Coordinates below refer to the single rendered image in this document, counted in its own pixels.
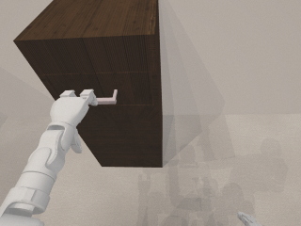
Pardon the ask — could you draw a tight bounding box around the handle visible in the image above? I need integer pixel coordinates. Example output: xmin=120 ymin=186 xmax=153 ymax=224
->
xmin=88 ymin=89 xmax=118 ymax=105

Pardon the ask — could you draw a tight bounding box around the cabinet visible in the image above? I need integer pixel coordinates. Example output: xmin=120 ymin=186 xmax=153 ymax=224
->
xmin=14 ymin=0 xmax=163 ymax=168

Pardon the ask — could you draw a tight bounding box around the drawer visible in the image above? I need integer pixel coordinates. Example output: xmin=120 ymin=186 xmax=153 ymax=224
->
xmin=44 ymin=71 xmax=153 ymax=105

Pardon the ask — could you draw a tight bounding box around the right robot hand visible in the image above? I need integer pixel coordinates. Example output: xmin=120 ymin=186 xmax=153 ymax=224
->
xmin=237 ymin=211 xmax=261 ymax=226

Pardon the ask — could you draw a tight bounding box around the left robot forearm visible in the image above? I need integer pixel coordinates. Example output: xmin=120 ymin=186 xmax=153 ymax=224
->
xmin=0 ymin=121 xmax=75 ymax=218

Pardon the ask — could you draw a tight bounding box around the left robot hand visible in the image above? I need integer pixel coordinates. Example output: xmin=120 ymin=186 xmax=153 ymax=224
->
xmin=50 ymin=89 xmax=98 ymax=153

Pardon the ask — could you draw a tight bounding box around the robot left upper arm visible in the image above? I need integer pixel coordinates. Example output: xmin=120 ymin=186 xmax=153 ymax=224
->
xmin=0 ymin=213 xmax=45 ymax=226

